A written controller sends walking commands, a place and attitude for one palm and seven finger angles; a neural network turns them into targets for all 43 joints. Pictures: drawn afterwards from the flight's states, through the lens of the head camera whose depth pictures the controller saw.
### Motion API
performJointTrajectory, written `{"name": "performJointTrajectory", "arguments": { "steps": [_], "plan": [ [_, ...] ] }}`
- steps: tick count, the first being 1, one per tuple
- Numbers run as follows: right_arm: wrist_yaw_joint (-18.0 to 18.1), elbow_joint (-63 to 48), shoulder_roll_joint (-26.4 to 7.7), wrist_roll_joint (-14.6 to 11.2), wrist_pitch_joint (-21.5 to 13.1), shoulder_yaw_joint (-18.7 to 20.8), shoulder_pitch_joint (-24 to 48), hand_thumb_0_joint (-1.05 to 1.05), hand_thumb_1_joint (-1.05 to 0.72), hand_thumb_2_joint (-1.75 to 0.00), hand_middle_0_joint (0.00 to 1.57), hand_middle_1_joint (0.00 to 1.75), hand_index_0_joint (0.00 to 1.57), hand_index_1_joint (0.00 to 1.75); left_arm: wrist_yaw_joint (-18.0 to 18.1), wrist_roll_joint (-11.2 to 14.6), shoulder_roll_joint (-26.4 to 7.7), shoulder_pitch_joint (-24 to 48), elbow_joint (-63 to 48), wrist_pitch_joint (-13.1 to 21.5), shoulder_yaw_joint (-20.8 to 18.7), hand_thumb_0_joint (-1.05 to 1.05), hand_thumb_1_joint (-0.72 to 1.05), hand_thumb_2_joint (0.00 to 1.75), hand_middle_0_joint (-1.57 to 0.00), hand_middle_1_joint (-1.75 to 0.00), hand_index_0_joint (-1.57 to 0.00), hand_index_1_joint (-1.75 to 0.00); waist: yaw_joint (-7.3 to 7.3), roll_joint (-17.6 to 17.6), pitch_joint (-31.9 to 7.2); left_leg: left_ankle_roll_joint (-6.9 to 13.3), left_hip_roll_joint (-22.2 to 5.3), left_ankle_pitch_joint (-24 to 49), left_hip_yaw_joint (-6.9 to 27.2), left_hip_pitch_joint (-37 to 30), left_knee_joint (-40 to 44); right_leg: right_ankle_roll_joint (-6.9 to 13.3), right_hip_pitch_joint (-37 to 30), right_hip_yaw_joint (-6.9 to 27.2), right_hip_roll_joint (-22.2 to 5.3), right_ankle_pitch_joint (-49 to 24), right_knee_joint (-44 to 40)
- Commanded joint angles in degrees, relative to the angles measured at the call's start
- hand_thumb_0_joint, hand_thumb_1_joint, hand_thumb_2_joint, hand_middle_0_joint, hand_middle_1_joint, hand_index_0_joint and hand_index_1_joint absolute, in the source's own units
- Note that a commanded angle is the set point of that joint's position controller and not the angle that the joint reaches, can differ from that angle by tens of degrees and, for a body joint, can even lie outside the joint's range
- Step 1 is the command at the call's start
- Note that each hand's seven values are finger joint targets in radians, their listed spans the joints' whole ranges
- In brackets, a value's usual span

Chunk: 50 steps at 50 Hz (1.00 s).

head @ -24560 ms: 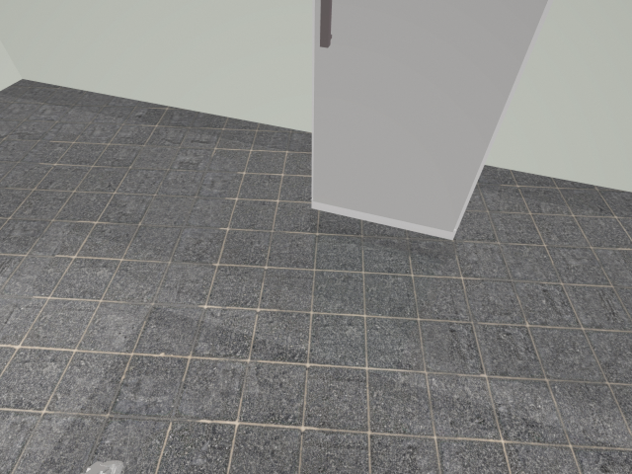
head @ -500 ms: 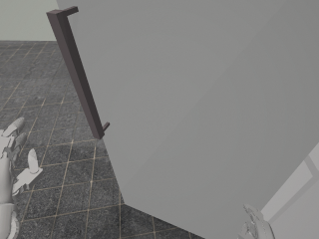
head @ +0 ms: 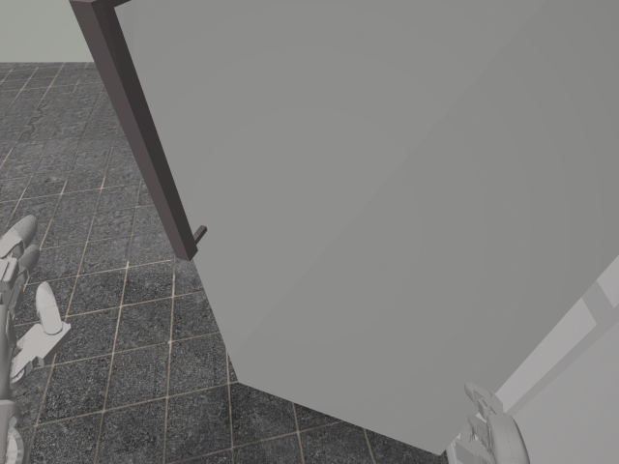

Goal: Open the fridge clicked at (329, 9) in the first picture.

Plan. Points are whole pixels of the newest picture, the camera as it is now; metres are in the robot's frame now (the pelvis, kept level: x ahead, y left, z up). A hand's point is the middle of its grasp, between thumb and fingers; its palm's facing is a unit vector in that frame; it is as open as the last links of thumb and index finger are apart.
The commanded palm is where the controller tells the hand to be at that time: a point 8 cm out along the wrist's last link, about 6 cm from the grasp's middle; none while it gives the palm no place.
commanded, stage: step back with the hand held close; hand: left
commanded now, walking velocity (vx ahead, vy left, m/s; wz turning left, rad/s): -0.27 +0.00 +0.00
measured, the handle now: (162, 151) +0.44 +0.24 +0.20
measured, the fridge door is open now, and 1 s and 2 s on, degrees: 72 72 72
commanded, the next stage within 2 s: stop stepping back and stand still in 1.10 s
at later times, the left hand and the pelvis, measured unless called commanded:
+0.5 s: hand out of the picture +0.14 +0.29 +0.15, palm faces +0.48 -0.76 -0.44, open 7.4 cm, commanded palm +0.08 +0.33 +0.18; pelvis -0.06 +0.03 -0.02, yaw +0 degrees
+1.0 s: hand out of the picture +0.06 +0.31 +0.16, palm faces +0.53 -0.73 -0.43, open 7.4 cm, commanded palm -0.02 +0.34 +0.18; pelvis -0.14 +0.03 -0.03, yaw +5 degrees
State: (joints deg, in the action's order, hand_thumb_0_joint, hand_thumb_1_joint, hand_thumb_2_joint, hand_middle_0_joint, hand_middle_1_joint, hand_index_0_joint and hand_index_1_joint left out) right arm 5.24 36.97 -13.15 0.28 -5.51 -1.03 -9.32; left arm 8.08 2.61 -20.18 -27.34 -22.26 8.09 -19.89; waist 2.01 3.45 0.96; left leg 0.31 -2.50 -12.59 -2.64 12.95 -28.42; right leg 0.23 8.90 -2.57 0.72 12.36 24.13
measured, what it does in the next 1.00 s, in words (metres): walks backwards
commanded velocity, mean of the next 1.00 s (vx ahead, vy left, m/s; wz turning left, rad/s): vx -0.32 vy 0.00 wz -0.02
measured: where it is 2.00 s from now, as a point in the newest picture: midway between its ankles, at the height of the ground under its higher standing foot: outside the picture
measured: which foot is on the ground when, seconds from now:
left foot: down 0.00-1.00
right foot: down 0.00-0.90, up 0.92-1.00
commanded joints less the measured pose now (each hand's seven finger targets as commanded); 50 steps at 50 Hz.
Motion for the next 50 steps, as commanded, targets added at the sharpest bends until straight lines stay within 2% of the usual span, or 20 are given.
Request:
{"name": "performJointTrajectory", "arguments": {
  "steps": [1, 5, 8, 11, 15, 19, 23, 27, 31, 34, 36, 37, 39, 41, 43, 45, 46, 47, 48, 50],
  "plan": [
    [1.23, -11.16, -6.23, -0.22, -0.97, 2.75, 5.17, 0.0, -0.9, -0.9, 0.2, 0.3, 0.2, 0.3, 1.49, 0.14, -12.24, -0.44, -13.71, 2.88, -7.96, 0.0, 0.9, 0.9, -0.2, -0.3, -0.2, -0.3, -0.41, 0.09, -8.8, 1.22, -2.85, 15.56, 2.96, -3.92, 1.31, 0.43, 4.11, 5.25, -6.25, -12.17, -0.71],
    [1.88, -12.62, -6.55, -0.21, -0.24, 2.74, 5.09, 0.0, -0.9, -0.9, 0.2, 0.3, 0.2, 0.3, 2.2, 0.0, -12.99, -0.24, -15.14, 2.86, -9.02, 0.0, 0.9, 0.9, -0.2, -0.3, -0.2, -0.3, 0.21, 3.02, -8.65, 1.89, -5.55, 15.9, 6.11, 0.69, 5.39, -0.62, 2.3, 2.77, -2.81, -7.27, 4.29],
    [2.07, -12.78, -6.98, -0.23, -0.36, 2.89, 4.78, 0.0, -0.9, -0.9, 0.2, 0.3, 0.2, 0.3, 2.55, -0.27, -12.71, 0.4, -15.1, 3.24, -9.16, 0.0, 0.9, 0.9, -0.2, -0.3, -0.2, -0.3, 0.18, 4.6, -7.46, 2.76, -7.05, 7.51, 7.88, 6.25, 8.38, -0.84, 0.73, 2.73, -1.89, -2.91, 7.21],
    [1.95, -12.66, -7.43, -0.17, -1.05, 3.1, 4.41, 0.0, -0.9, -0.9, 0.2, 0.3, 0.2, 0.3, 2.86, -0.99, -11.48, 1.45, -14.87, 4.33, -8.97, 0.0, 0.9, 0.9, -0.2, -0.3, -0.2, -0.3, -0.05, 6.43, -5.66, 4.17, -8.17, -9.55, 9.32, 15.24, 11.51, -0.89, -2.38, 2.94, -1.3, 0.17, 10.62],
    [1.79, -12.16, -7.25, -0.41, -1.62, 3.22, 3.24, 0.0, -0.9, -0.9, 0.2, 0.3, 0.2, 0.3, 3.08, -1.46, -11.37, 1.75, -14.38, 5.1, -8.97, 0.0, 0.9, 0.9, -0.2, -0.3, -0.2, -0.3, -0.85, -0.7, -4.44, 3.81, -5.35, -18.26, 8.47, 17.82, 7.68, 0.13, 0.32, 6.19, -3.62, 1.13, 6.4],
    [1.81, -10.98, -6.34, -0.09, -2.06, 2.97, 2.94, 0.0, -0.9, -0.9, 0.2, 0.3, 0.2, 0.3, 3.76, -1.42, -12.71, 2.66, -16.0, 5.99, -9.29, 0.0, 0.9, 0.9, -0.2, -0.3, -0.2, -0.3, -1.55, -3.71, -4.36, 2.33, -2.95, -16.07, 6.53, 11.81, 1.74, 2.09, 9.38, 10.63, -7.63, 8.86, -0.53],
    [2.22, -10.38, -6.29, 0.0, -2.69, 2.86, 3.43, 0.0, -0.9, -0.9, 0.2, 0.3, 0.2, 0.3, 4.36, -1.56, -12.96, 2.59, -16.54, 6.76, -9.92, 0.0, 0.9, 0.9, -0.2, -0.3, -0.2, -0.3, -1.44, -0.7, -5.24, 2.59, -4.12, -15.29, 8.33, 12.53, 4.16, 1.46, 7.87, 8.11, -5.91, 7.29, 1.9],
    [2.45, -11.44, -7.54, 0.03, -3.54, 3.53, 4.07, 0.0, -0.9, -0.9, 0.2, 0.3, 0.2, 0.3, 4.31, -2.45, -12.97, 2.17, -15.77, 8.0, -11.66, 0.0, 0.9, 0.9, -0.2, -0.3, -0.2, -0.3, -0.69, 6.85, -5.06, 4.57, -7.66, -27.75, 13.13, 24.38, 13.0, -0.28, -3.42, 3.58, -0.83, 6.21, 10.83],
    [1.93, -11.68, -7.24, 0.13, -4.18, 3.58, 3.61, 0.0, -0.9, -0.9, 0.2, 0.3, 0.2, 0.3, 3.74, -2.45, -12.82, 0.17, -16.18, 8.55, -11.87, 0.0, 0.9, 0.9, -0.2, -0.3, -0.2, -0.3, -0.66, 6.14, -5.33, 4.55, -7.24, -26.97, 12.18, 26.23, 11.93, 0.03, -5.14, 4.4, -0.27, 2.73, 13.08],
    [1.69, -11.15, -6.95, 0.32, -4.15, 3.77, 3.13, 0.0, -0.9, -0.9, 0.2, 0.3, 0.2, 0.3, 3.41, -2.61, -12.78, 0.96, -15.51, 8.78, -11.84, 0.0, 0.9, 0.9, -0.2, -0.3, -0.2, -0.3, -1.09, 0.4, -2.78, 3.99, -4.42, -26.8, 9.39, 26.95, 5.39, 1.52, -0.35, 10.45, -3.11, 5.51, 7.44],
    [1.28, -9.87, -5.85, 0.3, -3.63, 3.57, 2.49, 0.0, -0.9, -0.9, 0.2, 0.3, 0.2, 0.3, 3.54, -2.07, -12.74, 2.11, -15.48, 8.39, -10.65, 0.0, 0.9, 0.9, -0.2, -0.3, -0.2, -0.3, -1.64, -6.95, -1.64, 1.88, -1.24, -21.64, 6.4, 19.51, -4.73, 4.61, 11.35, 18.76, -9.34, 11.52, -1.32],
    [1.09, -8.9, -5.75, 0.67, -3.49, 3.58, 1.92, 0.0, -0.9, -0.9, 0.2, 0.3, 0.2, 0.3, 3.78, -1.93, -13.92, 3.72, -17.18, 8.18, -10.87, 0.0, 0.9, 0.9, -0.2, -0.3, -0.2, -0.3, -1.92, -8.57, -3.16, 0.88, -0.41, -15.61, 5.06, 13.67, -8.69, 5.99, 14.98, 21.17, -12.69, 7.3, -3.13],
    [0.84, -8.15, -4.73, 0.57, -3.05, 3.14, 2.02, 0.0, -0.9, -0.9, 0.2, 0.3, 0.2, 0.3, 4.32, -1.68, -13.91, 4.54, -17.64, 7.66, -9.81, 0.0, 0.9, 0.9, -0.2, -0.3, -0.2, -0.3, -2.25, -11.59, -6.6, 0.08, 0.59, -8.67, 3.44, 6.4, -12.7, 6.22, 17.68, 20.07, -15.07, -0.71, -3.03],
    [0.97, -8.34, -5.19, 0.24, -2.58, 3.25, 2.87, 0.0, -0.9, -0.9, 0.2, 0.3, 0.2, 0.3, 4.67, -1.62, -14.62, 4.7, -18.52, 7.51, -10.42, 0.0, 0.9, 0.9, -0.2, -0.3, -0.2, -0.3, -2.13, -9.56, -6.52, 0.87, -0.01, -11.97, 4.97, 4.78, -11.78, 5.12, 20.88, 17.59, -13.54, 5.29, -2.39],
    [1.57, -9.21, -5.93, 0.23, -2.64, 3.21, 3.79, 0.0, -0.9, -0.9, 0.2, 0.3, 0.2, 0.3, 4.63, -1.6, -14.52, 3.45, -20.01, 7.88, -11.25, 0.0, 0.9, 0.9, -0.2, -0.3, -0.2, -0.3, -1.93, -2.19, -5.68, 2.89, -3.83, -15.13, 10.13, 8.61, -2.48, 2.68, 18.92, 12.03, -7.74, 8.35, 4.7],
    [2.11, -11.13, -7.79, 0.72, -3.41, 3.73, 5.7, 0.0, -0.9, -0.9, 0.2, 0.3, 0.2, 0.3, 4.33, -2.32, -13.79, 3.52, -20.66, 8.6, -13.35, 0.0, 0.9, 0.9, -0.2, -0.3, -0.2, -0.3, -1.2, 14.95, -6.32, 7.93, -14.74, -35.48, 21.3, 28.86, 16.78, -0.93, 1.91, 3.18, 2.97, 10.59, 30.03],
    [2.0, -10.58, -6.86, 1.31, -3.75, 4.26, 5.34, 0.0, -0.9, -0.9, 0.2, 0.3, 0.2, 0.3, 4.05, -2.01, -14.81, 3.88, -20.75, 8.35, -14.1, 0.0, 0.9, 0.9, -0.2, -0.3, -0.2, -0.3, -1.04, 15.97, -7.88, 8.18, -17.53, -31.63, 23.0, 32.52, 22.44, -1.2, -2.55, 2.46, 5.78, 12.92, 41.55],
    [1.84, -10.28, -5.89, 0.86, -4.01, 5.17, 5.02, 0.0, -0.9, -0.9, 0.2, 0.3, 0.2, 0.3, 3.8, -1.26, -17.73, 5.58, -23.28, 8.82, -15.3, 0.0, 0.9, 0.9, -0.2, -0.3, -0.2, -0.3, -0.94, 10.62, -9.91, 6.37, -16.73, -23.0, 20.55, 25.36, 20.03, -0.68, 1.32, 3.5, 5.16, 15.18, 42.61],
    [1.2, -9.83, -6.23, 0.88, -4.61, 5.62, 5.71, 0.0, -0.9, -0.9, 0.2, 0.3, 0.2, 0.3, 3.21, -0.76, -15.76, 4.05, -21.98, 8.9, -13.86, 0.0, 0.9, 0.9, -0.2, -0.3, -0.2, -0.3, -0.54, 8.72, -9.73, 5.43, -15.91, -21.03, 16.46, 21.04, 18.31, -0.5, 4.12, 3.13, 5.22, 16.88, 42.35],
    [0.19, -9.71, -5.47, 0.54, -5.29, 5.18, 6.2, 0.0, -0.9, -0.9, 0.2, 0.3, 0.2, 0.3, 2.86, 0.8, -13.49, 0.38, -19.51, 8.18, -12.27, 0.0, 0.9, 0.9, -0.2, -0.3, -0.2, -0.3, -0.05, 11.99, -9.82, 3.29, -13.88, -20.35, 11.62, 19.6, 19.13, 0.34, 1.38, 0.28, 4.87, 19.75, 34.67]
  ]
}}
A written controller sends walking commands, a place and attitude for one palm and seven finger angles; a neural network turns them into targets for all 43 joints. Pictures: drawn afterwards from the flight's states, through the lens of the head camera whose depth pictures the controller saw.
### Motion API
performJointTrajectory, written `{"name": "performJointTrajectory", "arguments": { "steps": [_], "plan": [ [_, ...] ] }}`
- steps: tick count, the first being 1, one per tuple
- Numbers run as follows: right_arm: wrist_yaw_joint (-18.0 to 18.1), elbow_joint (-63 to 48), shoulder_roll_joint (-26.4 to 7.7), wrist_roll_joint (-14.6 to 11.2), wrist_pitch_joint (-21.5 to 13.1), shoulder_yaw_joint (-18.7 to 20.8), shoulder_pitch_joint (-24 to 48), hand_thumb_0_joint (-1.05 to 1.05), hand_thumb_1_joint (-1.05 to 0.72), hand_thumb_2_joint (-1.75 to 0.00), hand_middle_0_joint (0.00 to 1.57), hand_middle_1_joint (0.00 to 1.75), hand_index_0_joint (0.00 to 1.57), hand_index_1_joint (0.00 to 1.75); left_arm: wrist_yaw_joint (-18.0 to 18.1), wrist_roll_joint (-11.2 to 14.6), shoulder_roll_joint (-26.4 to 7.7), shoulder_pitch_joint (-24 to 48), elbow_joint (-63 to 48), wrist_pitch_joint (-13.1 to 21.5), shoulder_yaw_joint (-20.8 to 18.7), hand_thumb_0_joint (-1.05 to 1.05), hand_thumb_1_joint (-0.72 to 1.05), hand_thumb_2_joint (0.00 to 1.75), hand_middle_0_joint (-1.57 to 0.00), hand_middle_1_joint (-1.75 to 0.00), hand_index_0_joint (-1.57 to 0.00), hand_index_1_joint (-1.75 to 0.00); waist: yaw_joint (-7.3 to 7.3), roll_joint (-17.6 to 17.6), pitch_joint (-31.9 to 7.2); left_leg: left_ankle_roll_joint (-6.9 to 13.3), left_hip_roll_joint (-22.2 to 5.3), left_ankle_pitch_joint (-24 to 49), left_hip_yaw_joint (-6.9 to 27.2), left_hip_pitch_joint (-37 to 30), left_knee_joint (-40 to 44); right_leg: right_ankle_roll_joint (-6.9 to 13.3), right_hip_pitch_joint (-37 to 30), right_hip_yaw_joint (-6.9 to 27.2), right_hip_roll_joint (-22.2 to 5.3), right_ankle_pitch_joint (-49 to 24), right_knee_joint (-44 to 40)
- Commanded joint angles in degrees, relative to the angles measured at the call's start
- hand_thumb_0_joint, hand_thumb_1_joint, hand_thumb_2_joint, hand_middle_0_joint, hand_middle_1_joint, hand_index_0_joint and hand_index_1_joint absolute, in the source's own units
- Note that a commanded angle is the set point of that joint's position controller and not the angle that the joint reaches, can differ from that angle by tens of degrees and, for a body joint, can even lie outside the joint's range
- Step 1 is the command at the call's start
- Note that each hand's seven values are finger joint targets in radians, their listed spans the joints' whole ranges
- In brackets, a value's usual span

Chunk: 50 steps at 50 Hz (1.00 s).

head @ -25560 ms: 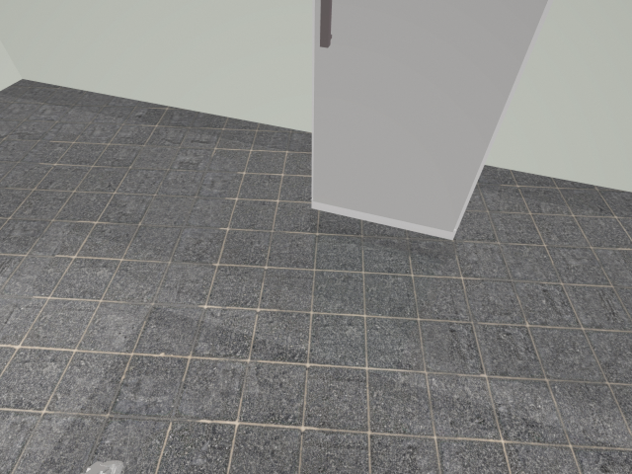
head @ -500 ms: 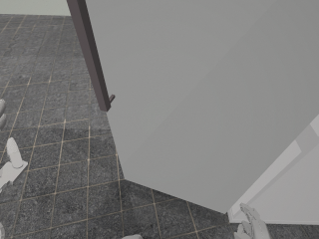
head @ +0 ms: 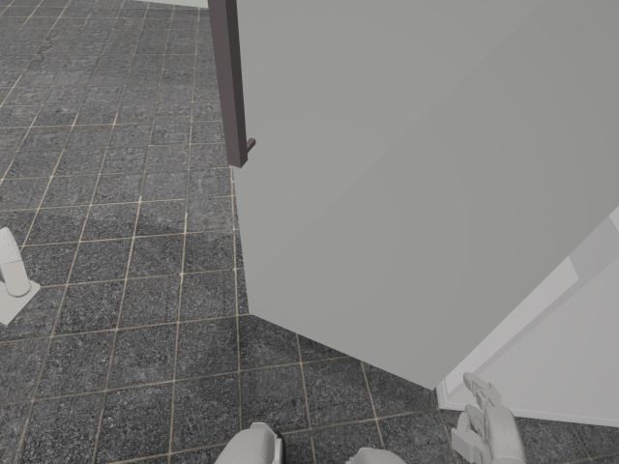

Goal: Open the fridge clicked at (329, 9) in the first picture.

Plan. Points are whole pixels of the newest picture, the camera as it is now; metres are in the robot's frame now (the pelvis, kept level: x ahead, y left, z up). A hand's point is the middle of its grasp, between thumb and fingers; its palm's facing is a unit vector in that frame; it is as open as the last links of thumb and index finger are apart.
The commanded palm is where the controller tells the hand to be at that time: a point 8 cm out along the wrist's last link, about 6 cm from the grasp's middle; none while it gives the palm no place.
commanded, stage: step back with the hand held close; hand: left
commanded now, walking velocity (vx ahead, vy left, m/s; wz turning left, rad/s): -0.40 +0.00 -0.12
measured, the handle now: (236, 49) +0.59 +0.16 +0.23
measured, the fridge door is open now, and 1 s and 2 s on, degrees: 72 72 72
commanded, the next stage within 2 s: stop stepping back and stand still in 0.10 s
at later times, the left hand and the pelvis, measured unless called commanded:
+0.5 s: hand out of the picture +0.10 +0.27 +0.19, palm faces +0.28 -0.84 -0.47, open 7.4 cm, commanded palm +0.05 +0.31 +0.21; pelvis -0.13 +0.03 +0.03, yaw -8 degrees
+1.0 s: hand out of the picture -0.03 +0.28 +0.21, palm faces +0.38 -0.82 -0.43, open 7.4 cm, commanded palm -0.07 +0.33 +0.21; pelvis -0.25 +0.05 +0.02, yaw -7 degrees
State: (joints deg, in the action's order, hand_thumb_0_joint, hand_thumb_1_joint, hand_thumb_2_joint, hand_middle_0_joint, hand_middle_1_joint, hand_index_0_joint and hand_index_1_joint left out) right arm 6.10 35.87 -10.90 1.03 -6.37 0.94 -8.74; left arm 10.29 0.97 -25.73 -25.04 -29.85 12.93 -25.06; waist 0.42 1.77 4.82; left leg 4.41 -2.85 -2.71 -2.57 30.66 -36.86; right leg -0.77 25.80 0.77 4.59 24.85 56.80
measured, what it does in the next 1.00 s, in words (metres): walks backwards: right foot, then left foot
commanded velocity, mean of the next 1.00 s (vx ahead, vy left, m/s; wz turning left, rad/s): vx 0.13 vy -0.03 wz -0.01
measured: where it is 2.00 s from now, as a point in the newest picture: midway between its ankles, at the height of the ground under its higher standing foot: outside the picture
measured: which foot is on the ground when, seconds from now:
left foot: down 0.00-0.12, up 0.14-0.30, down 0.32-0.54, up 0.56-0.70, down 0.72-0.92, up 0.94-1.00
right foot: up 0.00-0.10, down 0.12-0.72, up 0.74-0.92, down 0.94-1.00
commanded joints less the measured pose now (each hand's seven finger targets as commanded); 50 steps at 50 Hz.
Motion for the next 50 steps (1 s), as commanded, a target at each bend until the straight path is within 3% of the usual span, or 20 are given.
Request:
{"name": "performJointTrajectory", "arguments": {
  "steps": [1, 4, 6, 7, 8, 10, 13, 15, 19, 23, 25, 28, 34, 36, 37, 43, 45, 46, 48, 50],
  "plan": [
    [-0.93, -8.01, -7.11, -0.23, -4.78, 2.72, 5.03, 0.0, -0.9, -0.9, 0.2, 0.3, 0.2, 0.3, 0.51, 2.89, -7.16, -0.93, -13.14, 3.17, -5.7, 0.0, 0.9, 0.9, -0.2, -0.3, -0.2, -0.3, 1.51, 13.94, -14.19, -2.51, -12.39, -28.59, 10.36, -1.43, 28.6, 1.93, -16.32, -4.28, 1.12, 8.59, -4.95],
    [-1.11, -6.63, -6.68, 0.26, -4.46, 2.0, 4.46, 0.0, -0.9, -0.9, 0.2, 0.3, 0.2, 0.3, 0.26, 3.26, -6.63, 2.33, -12.97, 2.28, -3.12, 0.0, 0.9, 0.9, -0.2, -0.3, -0.2, -0.3, 1.11, 8.91, -13.36, -8.24, -8.69, -24.6, 6.19, -9.64, 20.81, 5.56, -14.59, -0.25, -2.72, 8.57, -32.22],
    [-1.09, -5.35, -5.4, 0.2, -2.6, 1.33, 5.1, 0.0, -0.9, -0.9, 0.2, 0.3, 0.2, 0.3, 1.13, 1.47, -11.28, 7.74, -13.43, 2.3, -3.71, 0.0, 0.9, 0.9, -0.2, -0.3, -0.2, -0.3, 1.57, -15.24, -7.36, -10.57, 2.33, -20.28, 0.59, -12.74, -16.77, 14.39, 5.21, 33.16, -28.49, -0.17, -52.84],
    [-0.79, -4.44, -6.02, 1.31, -2.43, 0.95, 5.47, 0.0, -0.9, -0.9, 0.2, 0.3, 0.2, 0.3, 1.76, 0.39, -11.54, 10.75, -12.12, 2.14, -3.64, 0.0, 0.9, 0.9, -0.2, -0.3, -0.2, -0.3, 1.52, -8.88, -5.87, -8.95, 2.88, -25.26, 2.12, -8.96, -23.96, 15.48, 4.27, 28.07, -28.88, -25.72, -46.76],
    [-0.76, -5.72, -4.56, 0.37, -1.88, 0.47, 5.89, 0.0, -0.9, -0.9, 0.2, 0.3, 0.2, 0.3, 1.06, 0.84, -9.17, 8.82, -10.79, 0.11, -1.08, 0.0, 0.9, 0.9, -0.2, -0.3, -0.2, -0.3, 1.16, -13.19, -7.97, -7.54, 3.43, -24.4, 3.66, -4.03, -22.21, 11.95, -6.14, 18.75, -23.72, -43.97, -38.71],
    [0.0, -6.88, -4.4, -0.19, -0.74, -0.97, 7.49, 0.0, -0.9, -0.9, 0.2, 0.3, 0.2, 0.3, 0.35, 0.25, -8.99, 8.69, -7.44, -1.01, -1.96, 0.0, 0.9, 0.9, -0.2, -0.3, -0.2, -0.3, 0.62, -13.79, -7.64, -7.15, 2.67, -20.58, 0.31, -5.43, -14.94, 8.74, -12.52, 11.39, -19.6, -57.52, -32.52],
    [0.58, -7.57, -5.94, -0.95, 0.02, 0.19, 3.63, 0.0, -0.9, -0.9, 0.2, 0.3, 0.2, 0.3, 0.59, 0.41, -7.84, 2.42, -6.1, -1.76, -3.25, 0.0, 0.9, 0.9, -0.2, -0.3, -0.2, -0.3, -0.68, -3.81, -13.0, -5.15, 1.84, -2.42, -2.28, -19.33, 8.46, 4.48, -14.35, 6.07, -15.25, -48.34, -25.37],
    [0.13, -10.09, -8.67, -1.74, -0.72, 1.45, 2.86, 0.0, -0.9, -0.9, 0.2, 0.3, 0.2, 0.3, 0.4, 1.07, -7.81, -1.68, -11.23, -1.65, -3.64, 0.0, 0.9, 0.9, -0.2, -0.3, -0.2, -0.3, 0.91, 6.18, -16.72, -1.57, -9.99, 18.36, 7.91, -26.23, 14.04, -0.07, -9.26, 2.57, -6.59, -16.18, -22.19],
    [-0.49, -10.6, -7.62, -0.16, -2.81, 1.0, 3.39, 0.0, -0.9, -0.9, 0.2, 0.3, 0.2, 0.3, 0.11, 1.98, -10.67, -6.33, -15.78, -0.32, -7.35, 0.0, 0.9, 0.9, -0.2, -0.3, -0.2, -0.3, 0.16, 12.41, -13.6, -1.33, -13.39, 6.79, 15.82, -20.94, 22.79, -0.75, -7.59, -0.32, -3.61, 0.57, -15.66],
    [-1.13, -10.19, -8.51, -0.53, -3.04, 1.12, 3.46, 0.0, -0.9, -0.9, 0.2, 0.3, 0.2, 0.3, 0.55, 1.48, -8.29, -6.8, -15.08, -0.42, -5.5, 0.0, 0.9, 0.9, -0.2, -0.3, -0.2, -0.3, -0.51, 11.32, -8.56, -2.3, -8.58, -32.32, 7.46, -5.82, 25.28, 1.06, -19.67, -4.69, -3.02, -2.67, -27.43],
    [-0.85, -9.87, -9.1, -0.04, -1.79, 1.79, 2.72, 0.0, -0.9, -0.9, 0.2, 0.3, 0.2, 0.3, 0.85, 0.92, -8.55, -4.01, -12.2, -1.0, -5.06, 0.0, 0.9, 0.9, -0.2, -0.3, -0.2, -0.3, -1.07, 7.41, -7.17, -4.05, -3.26, -38.07, 2.98, -2.02, 16.94, 4.4, -19.81, -2.41, -4.76, 3.0, -32.61],
    [-0.62, -7.43, -8.14, -0.07, -1.36, 2.3, 0.77, 0.0, -0.9, -0.9, 0.2, 0.3, 0.2, 0.3, 1.51, 1.11, -10.63, -0.34, -11.7, -0.93, -5.94, 0.0, 0.9, 0.9, -0.2, -0.3, -0.2, -0.3, -0.27, -15.06, -5.26, -5.19, 1.84, -21.4, -0.79, -0.72, -19.75, 14.96, -8.67, 27.2, -23.4, 19.0, -47.07],
    [0.32, -5.44, -8.95, 0.17, -2.09, 1.35, -0.33, 0.0, -0.9, -0.9, 0.2, 0.3, 0.2, 0.3, 1.57, 0.11, -6.34, 7.63, -5.16, -0.32, -0.88, 0.0, 0.9, 0.9, -0.2, -0.3, -0.2, -0.3, -2.21, -4.13, -3.56, -2.59, -0.66, -25.61, -2.09, -21.52, 1.55, 7.55, 7.72, 5.1, -14.13, 19.58, -32.95],
    [0.59, -6.58, -11.59, 0.21, -2.53, 1.12, 1.19, 0.0, -0.9, -0.9, 0.2, 0.3, 0.2, 0.3, 1.7, -0.12, -7.37, 9.81, -8.99, 0.89, -2.21, 0.0, 0.9, 0.9, -0.2, -0.3, -0.2, -0.3, -1.74, 20.29, -1.25, 4.96, -16.16, -47.53, 27.04, -15.73, 26.41, 1.56, 9.33, -6.01, -1.5, 7.73, -1.5],
    [0.59, -7.52, -10.13, 0.51, -2.27, 1.8, 2.51, 0.0, -0.9, -0.9, 0.2, 0.3, 0.2, 0.3, 1.69, -0.76, -10.25, 10.07, -8.88, 1.39, -4.5, 0.0, 0.9, 0.9, -0.2, -0.3, -0.2, -0.3, -0.8, 16.77, -2.05, 7.01, -19.02, -44.64, 30.43, -9.13, 29.62, 1.33, 4.5, -2.98, -3.26, 4.06, 9.73],
    [-1.73, -7.25, -7.93, -0.18, -2.1, 0.93, 4.86, 0.0, -0.9, -0.9, 0.2, 0.3, 0.2, 0.3, 0.42, 0.57, -8.38, -1.38, -10.26, 0.09, -3.6, 0.0, 0.9, 0.9, -0.2, -0.3, -0.2, -0.3, 0.62, 18.1, -3.18, -0.65, -9.71, -44.38, 8.22, 9.41, 25.43, 3.45, -23.36, -10.28, -0.84, 6.85, -12.85],
    [-1.61, -8.16, -6.89, -0.06, -0.98, 1.69, 3.52, 0.0, -0.9, -0.9, 0.2, 0.3, 0.2, 0.3, 0.47, 0.1, -9.98, -1.85, -10.46, -1.04, -5.44, 0.0, 0.9, 0.9, -0.2, -0.3, -0.2, -0.3, 1.99, -3.68, -3.42, -3.75, -0.97, -37.39, -0.25, 13.41, -3.73, 7.8, -25.58, 3.47, -8.07, 12.25, -35.53],
    [-1.84, -8.37, -6.24, -0.67, -1.06, 1.84, 3.11, 0.0, -0.9, -0.9, 0.2, 0.3, 0.2, 0.3, 0.35, 0.39, -12.57, 0.27, -11.78, -1.18, -6.95, 0.0, 0.9, 0.9, -0.2, -0.3, -0.2, -0.3, 2.03, -23.87, -2.59, -5.28, 4.18, -28.23, -1.52, 16.43, -28.63, 14.72, -16.31, 34.23, -25.83, 25.1, -51.39],
    [-1.5, -5.14, -5.67, 0.46, -2.87, 0.52, 1.98, 0.0, -0.9, -0.9, 0.2, 0.3, 0.2, 0.3, 0.7, 1.26, -12.84, 6.43, -10.86, 0.17, -8.39, 0.0, 0.9, 0.9, -0.2, -0.3, -0.2, -0.3, -0.59, -7.21, -6.6, -5.78, -0.48, -19.46, 2.92, 9.5, -32.77, 13.76, -10.81, 26.41, -24.45, 17.1, -48.9],
    [-1.07, -4.51, -6.94, -0.33, -2.64, 1.45, 0.56, 0.0, -0.9, -0.9, 0.2, 0.3, 0.2, 0.3, -0.1, 1.4, -8.77, 5.65, -5.27, -0.71, -4.64, 0.0, 0.9, 0.9, -0.2, -0.3, -0.2, -0.3, -1.28, -6.82, -2.22, -5.7, -0.91, -17.22, 0.22, 2.71, -28.48, 10.75, -1.64, 19.51, -20.66, 23.09, -49.13]
  ]
}}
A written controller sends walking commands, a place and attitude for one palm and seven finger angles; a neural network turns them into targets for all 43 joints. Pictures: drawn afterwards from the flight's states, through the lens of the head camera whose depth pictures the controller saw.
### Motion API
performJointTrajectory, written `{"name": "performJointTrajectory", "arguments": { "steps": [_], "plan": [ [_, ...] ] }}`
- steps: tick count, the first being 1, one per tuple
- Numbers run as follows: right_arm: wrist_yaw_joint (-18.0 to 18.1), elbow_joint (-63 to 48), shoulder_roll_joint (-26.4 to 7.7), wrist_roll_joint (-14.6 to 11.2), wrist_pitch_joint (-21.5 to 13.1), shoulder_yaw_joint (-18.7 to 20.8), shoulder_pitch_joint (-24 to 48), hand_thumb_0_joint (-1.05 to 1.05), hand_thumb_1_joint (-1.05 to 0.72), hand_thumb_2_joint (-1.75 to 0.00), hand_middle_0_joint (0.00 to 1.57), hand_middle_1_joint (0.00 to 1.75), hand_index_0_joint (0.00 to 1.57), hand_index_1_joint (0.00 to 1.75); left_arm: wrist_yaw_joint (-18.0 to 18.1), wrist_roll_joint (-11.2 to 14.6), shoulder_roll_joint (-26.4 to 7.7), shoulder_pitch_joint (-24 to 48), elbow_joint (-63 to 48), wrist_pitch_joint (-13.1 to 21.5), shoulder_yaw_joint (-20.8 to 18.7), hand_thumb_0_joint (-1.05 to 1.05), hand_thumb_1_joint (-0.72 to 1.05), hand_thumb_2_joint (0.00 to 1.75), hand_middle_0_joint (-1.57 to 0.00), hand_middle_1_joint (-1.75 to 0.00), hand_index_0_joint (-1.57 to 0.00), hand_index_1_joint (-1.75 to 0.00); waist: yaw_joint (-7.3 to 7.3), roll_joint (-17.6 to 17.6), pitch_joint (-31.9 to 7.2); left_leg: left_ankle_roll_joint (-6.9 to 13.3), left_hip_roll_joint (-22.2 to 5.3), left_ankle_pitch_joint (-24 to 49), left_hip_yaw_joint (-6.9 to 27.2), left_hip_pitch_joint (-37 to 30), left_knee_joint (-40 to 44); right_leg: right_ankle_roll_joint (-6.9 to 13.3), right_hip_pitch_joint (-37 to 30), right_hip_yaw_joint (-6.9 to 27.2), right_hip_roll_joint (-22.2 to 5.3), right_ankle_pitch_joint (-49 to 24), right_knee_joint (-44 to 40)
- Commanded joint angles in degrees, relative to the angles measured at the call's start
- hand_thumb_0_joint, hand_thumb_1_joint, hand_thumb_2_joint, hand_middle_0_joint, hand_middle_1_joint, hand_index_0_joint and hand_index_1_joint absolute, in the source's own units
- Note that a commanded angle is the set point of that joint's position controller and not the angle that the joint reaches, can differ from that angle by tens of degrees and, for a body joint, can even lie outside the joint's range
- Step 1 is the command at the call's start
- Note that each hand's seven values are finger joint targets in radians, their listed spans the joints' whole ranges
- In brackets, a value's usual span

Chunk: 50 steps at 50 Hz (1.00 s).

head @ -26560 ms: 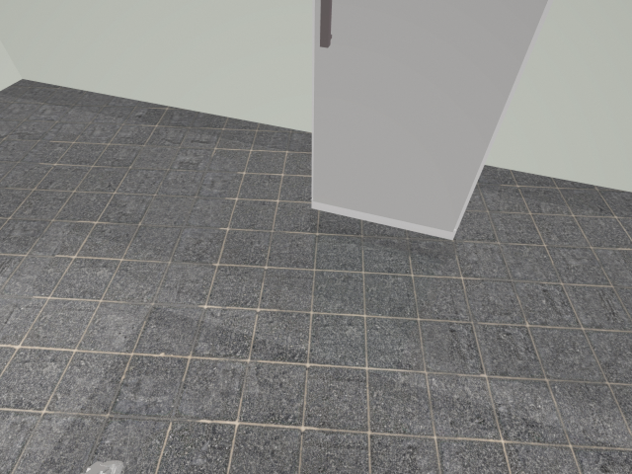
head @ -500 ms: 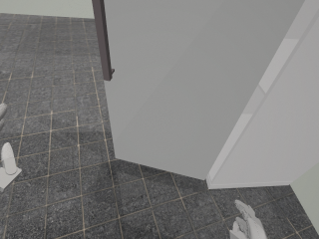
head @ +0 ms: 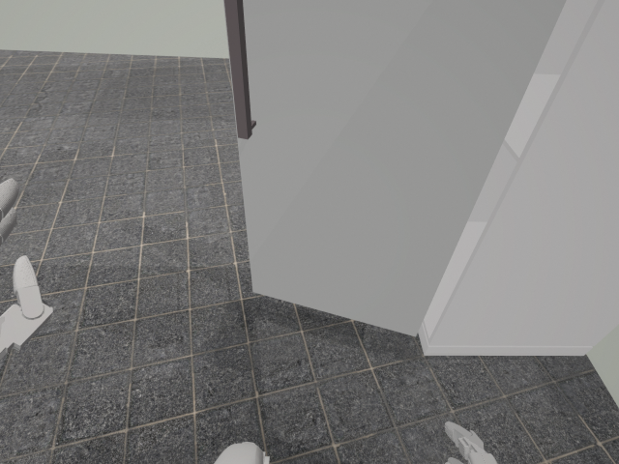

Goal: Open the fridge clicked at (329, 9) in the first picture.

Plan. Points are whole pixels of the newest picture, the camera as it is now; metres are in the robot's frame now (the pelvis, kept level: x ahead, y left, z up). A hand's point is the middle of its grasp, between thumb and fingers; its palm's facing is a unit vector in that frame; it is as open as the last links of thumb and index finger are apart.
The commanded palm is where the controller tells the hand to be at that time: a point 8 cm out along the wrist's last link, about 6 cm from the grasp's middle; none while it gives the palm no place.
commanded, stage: stop stepping back and stand still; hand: left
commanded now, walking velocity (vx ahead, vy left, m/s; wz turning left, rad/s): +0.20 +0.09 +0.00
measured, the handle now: (242, 50) +0.82 +0.22 +0.21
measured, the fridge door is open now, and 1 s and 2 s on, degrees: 72 72 72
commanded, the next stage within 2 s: let the arm hang, fingers relaxed in 0.58 s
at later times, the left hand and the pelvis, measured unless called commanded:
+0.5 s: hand (15, 340) +0.16 +0.27 +0.19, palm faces +0.51 -0.74 -0.44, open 7.4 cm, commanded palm +0.10 +0.30 +0.19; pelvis -0.03 +0.00 +0.00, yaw +2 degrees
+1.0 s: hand out of the picture +0.03 +0.18 -0.16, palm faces +0.02 -0.98 -0.19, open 7.2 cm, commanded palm none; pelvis -0.01 +0.00 +0.01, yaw +4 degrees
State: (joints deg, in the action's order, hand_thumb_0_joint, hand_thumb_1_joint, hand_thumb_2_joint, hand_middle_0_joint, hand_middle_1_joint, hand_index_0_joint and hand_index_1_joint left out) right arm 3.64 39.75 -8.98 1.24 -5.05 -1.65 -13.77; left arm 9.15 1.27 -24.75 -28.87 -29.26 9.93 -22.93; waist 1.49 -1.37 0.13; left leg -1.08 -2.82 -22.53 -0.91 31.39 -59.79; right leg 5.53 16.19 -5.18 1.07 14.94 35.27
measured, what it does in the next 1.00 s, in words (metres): steps on the spot: left foot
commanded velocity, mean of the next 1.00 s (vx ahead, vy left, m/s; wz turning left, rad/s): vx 0.05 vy -0.02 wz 0.00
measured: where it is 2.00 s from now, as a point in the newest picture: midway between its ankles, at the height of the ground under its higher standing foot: outside the picture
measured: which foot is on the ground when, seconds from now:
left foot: up 0.00-0.18, down 0.20-1.00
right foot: down 0.00-1.00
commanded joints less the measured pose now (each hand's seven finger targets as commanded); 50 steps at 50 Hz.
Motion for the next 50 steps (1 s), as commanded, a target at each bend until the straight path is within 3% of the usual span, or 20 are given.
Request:
{"name": "performJointTrajectory", "arguments": {
  "steps": [1, 8, 10, 11, 12, 14, 18, 19, 20, 21, 23, 28, 32, 33, 34, 37, 39, 40, 41, 50],
  "plan": [
    [1.74, -8.6, -9.15, -0.78, -3.92, 4.03, 5.85, 0.0, -0.9, -0.9, 0.2, 0.3, 0.2, 0.3, 1.0, 1.02, -9.31, 10.23, -5.44, 2.37, -5.78, 0.0, 0.9, 0.9, -0.2, -0.3, -0.2, -0.3, -2.33, -3.67, 3.07, 0.05, -1.25, 2.4, -2.18, -0.37, -2.15, 4.34, 9.36, 23.17, -17.11, 31.79, -27.36],
    [3.13, -10.14, -9.4, -0.04, -6.12, 3.4, 4.79, 0.0, -0.9, -0.9, 0.2, 0.3, 0.2, 0.3, 2.52, 0.17, -7.74, 9.91, -6.51, 3.23, -3.92, 0.0, 0.9, 0.9, -0.2, -0.3, -0.2, -0.3, -1.99, -2.27, -3.33, 3.57, 0.92, -2.46, -6.44, -22.6, 33.06, 1.11, 3.19, 13.93, -11.24, 20.06, -13.13],
    [2.85, -11.88, -12.14, -0.56, -5.63, 3.97, 6.06, 0.0, -0.9, -0.9, 0.2, 0.3, 0.2, 0.3, 2.44, 0.51, -7.63, 10.13, -10.66, 3.99, -4.37, 0.0, 0.9, 0.9, -0.2, -0.3, -0.2, -0.3, -2.1, 15.44, -0.86, 9.97, -14.43, -7.19, 17.47, -27.89, 45.07, -4.37, 15.22, 3.88, -1.27, 13.44, 8.66],
    [2.56, -12.6, -11.9, -0.59, -5.08, 4.45, 7.34, 0.0, -0.9, -0.9, 0.2, 0.3, 0.2, 0.3, 2.4, -0.29, -9.72, 11.14, -11.85, 4.14, -6.17, 0.0, 0.9, 0.9, -0.2, -0.3, -0.2, -0.3, -1.76, 14.04, -0.43, 11.14, -17.37, -1.81, 19.69, -24.53, 47.74, -5.87, 16.2, 1.86, 0.19, 13.52, 19.2],
    [1.95, -10.82, -11.08, -0.86, -4.94, 4.63, 7.34, 0.0, -0.9, -0.9, 0.2, 0.3, 0.2, 0.3, 1.6, -0.21, -12.37, 9.2, -11.47, 4.77, -8.01, 0.0, 0.9, 0.9, -0.2, -0.3, -0.2, -0.3, -1.84, 16.32, -0.63, 11.51, -18.24, -18.2, 21.89, -18.13, 50.52, -5.61, 14.95, 4.79, -1.08, 12.54, 25.9],
    [0.83, -11.4, -9.66, -0.77, -4.86, 3.83, 9.24, 0.0, -0.9, -0.9, 0.2, 0.3, 0.2, 0.3, 1.33, -0.33, -9.68, 4.89, -10.47, 3.75, -7.14, 0.0, 0.9, 0.9, -0.2, -0.3, -0.2, -0.3, -1.27, 16.1, 4.41, 11.44, -16.1, -19.58, 16.85, -6.51, 51.32, -5.19, 9.12, 4.96, -4.0, 9.82, 21.76],
    [1.04, -11.96, -10.2, -1.07, -5.02, 3.68, 8.15, 0.0, -0.9, -0.9, 0.2, 0.3, 0.2, 0.3, 2.16, 0.37, -10.6, 1.64, -10.82, 3.26, -8.02, 0.0, 0.9, 0.9, -0.2, -0.3, -0.2, -0.3, -0.58, 12.52, 1.42, 5.49, -9.5, -18.43, 3.92, -0.28, 41.24, -4.32, -10.7, -2.15, 0.3, 10.18, -1.97],
    [1.08, -12.27, -9.94, -0.96, -4.67, 4.1, 7.41, 0.0, -0.9, -0.9, 0.2, 0.3, 0.2, 0.3, 2.24, 0.12, -10.83, 1.7, -10.19, 3.19, -8.21, 0.0, 0.9, 0.9, -0.2, -0.3, -0.2, -0.3, -0.41, 5.13, 0.71, 3.86, -5.32, -16.03, -0.17, 1.4, 29.67, -2.02, -12.17, 4.73, -2.61, 13.15, -10.24],
    [0.93, -12.81, -9.09, -0.83, -4.45, 4.42, 7.28, 0.0, -0.9, -0.9, 0.2, 0.3, 0.2, 0.3, 2.25, 0.2, -11.75, 2.84, -9.86, 2.81, -8.59, 0.0, 0.9, 0.9, -0.2, -0.3, -0.2, -0.3, -0.5, -9.45, 1.34, 1.87, 0.75, -11.47, -3.9, 6.9, 12.23, 4.04, -10.31, 26.77, -13.64, 22.08, -20.27],
    [0.98, -12.73, -9.44, -0.83, -5.12, 4.0, 7.37, 0.0, -0.9, -0.9, 0.2, 0.3, 0.2, 0.3, 2.63, 0.98, -13.59, 6.72, -12.29, 3.24, -9.72, 0.0, 0.9, 0.9, -0.2, -0.3, -0.2, -0.3, -0.69, -12.11, 0.49, 1.02, 1.45, -5.98, -2.91, 6.73, 1.58, 7.73, -9.14, 36.68, -21.87, 8.14, -23.84],
    [0.15, -9.23, -8.69, -0.74, -5.59, 3.91, 4.84, 0.0, -0.9, -0.9, 0.2, 0.3, 0.2, 0.3, 2.43, 1.47, -10.17, 7.45, -8.74, 3.29, -8.38, 0.0, 0.9, 0.9, -0.2, -0.3, -0.2, -0.3, -1.7, -2.77, -3.56, 0.39, -0.54, -4.17, 0.1, -0.38, 2.06, 6.62, -6.26, 28.58, -19.41, 7.95, -20.91],
    [1.08, -9.98, -8.6, -0.7, -4.8, 3.11, 6.74, 0.0, -0.9, -0.9, 0.2, 0.3, 0.2, 0.3, 2.1, 1.2, -8.71, 4.37, -7.87, 3.31, -6.44, 0.0, 0.9, 0.9, -0.2, -0.3, -0.2, -0.3, -1.53, -3.75, -1.6, 1.28, 1.53, 4.19, -4.84, -18.5, 25.28, 1.14, 2.86, 14.36, -12.83, 9.0, -17.39],
    [1.75, -12.84, -11.45, -1.3, -4.7, 3.92, 8.34, 0.0, -0.9, -0.9, 0.2, 0.3, 0.2, 0.3, 1.93, 0.9, -9.22, 4.78, -11.55, 4.31, -6.94, 0.0, 0.9, 0.9, -0.2, -0.3, -0.2, -0.3, -0.27, 9.09, -1.78, 5.98, -9.01, 3.76, 10.99, -17.85, 40.82, -4.72, 0.21, 7.14, -3.74, 3.87, -5.85],
    [1.53, -11.85, -10.41, -1.37, -4.67, 3.35, 8.13, 0.0, -0.9, -0.9, 0.2, 0.3, 0.2, 0.3, 1.59, 0.62, -9.03, 3.26, -10.83, 4.47, -6.87, 0.0, 0.9, 0.9, -0.2, -0.3, -0.2, -0.3, -0.15, 13.42, -1.85, 5.42, -9.56, -6.27, 11.59, -13.22, 45.1, -5.37, -2.28, 5.56, -2.59, 7.25, -4.53],
    [-4.04, 2.63, -23.57, 0.23, -5.28, 7.83, 8.2, 0.0, -0.9, -0.9, 0.2, 0.3, 0.2, 0.3, -7.08, -4.75, 0.58, 8.09, 36.01, -5.37, 15.45, 0.0, 0.9, 0.9, -0.2, -0.3, -0.2, -0.3, -5.57, 15.09, 3.95, 8.21, -11.8, 4.79, 16.5, -6.34, 37.4, -4.72, 8.41, 4.14, -3.73, 6.36, 8.44],
    [-3.65, -1.98, -16.69, 0.94, 1.44, 5.01, 5.89, 0.0, -0.9, -0.9, 0.2, 0.3, 0.2, 0.3, -8.72, -2.92, 3.81, 9.5, 43.2, -9.79, 17.2, 0.0, 0.9, 0.9, -0.2, -0.3, -0.2, -0.3, -1.55, 0.6, -2.67, 10.24, -11.23, 20.9, 14.78, -7.69, 36.44, -5.41, 3.58, 7.2, -2.05, 14.3, 8.38],
    [-3.55, -2.13, -17.34, -0.04, 1.9, 4.47, 5.72, 0.0, -0.9, -0.9, 0.2, 0.3, 0.2, 0.3, -8.43, -2.8, 0.3, 10.09, 50.01, -8.39, 17.97, 0.0, 0.9, 0.9, -0.2, -0.3, -0.2, -0.3, -0.06, -10.7, -9.12, 5.75, -5.27, 30.48, 7.22, -14.07, 27.33, -4.45, -5.64, 8.17, -4.85, -13.57, -5.57],
    [-3.71, -1.29, -16.37, -0.62, 2.29, 4.66, 4.92, 0.0, -0.9, -0.9, 0.2, 0.3, 0.2, 0.3, -8.19, -2.52, -1.49, 13.0, 53.84, -8.21, 18.63, 0.0, 0.9, 0.9, -0.2, -0.3, -0.2, -0.3, -1.64, -11.08, -8.72, 3.3, -2.0, 25.24, 3.34, -13.34, 26.08, -2.85, -7.05, 12.05, -9.24, -25.1, -5.31],
    [-4.18, 0.28, -14.56, -0.72, 3.26, 4.13, 2.77, 0.0, -0.9, -0.9, 0.2, 0.3, 0.2, 0.3, -8.14, -1.95, -0.72, 15.95, 57.3, -8.85, 19.91, 0.0, 0.9, 0.9, -0.2, -0.3, -0.2, -0.3, -3.77, -4.16, -5.58, 2.46, -0.79, 17.47, 2.88, -14.59, 29.17, -2.34, -2.88, 11.01, -10.9, -19.53, -5.91],
    [-2.8, 12.56, -11.92, 0.28, 5.67, 3.48, 5.54, 0.0, -0.9, -0.9, 0.2, 0.3, 0.2, 0.3, -8.03, -2.25, 2.19, 17.64, 81.59, -8.79, 21.37, 0.0, 0.9, 0.9, -0.2, -0.3, -0.2, -0.3, -2.55, 7.49, -0.73, 1.79, -2.2, 10.76, 2.74, -20.29, 36.89, -2.85, -2.36, 14.72, -6.55, -2.73, -17.32]
  ]
}}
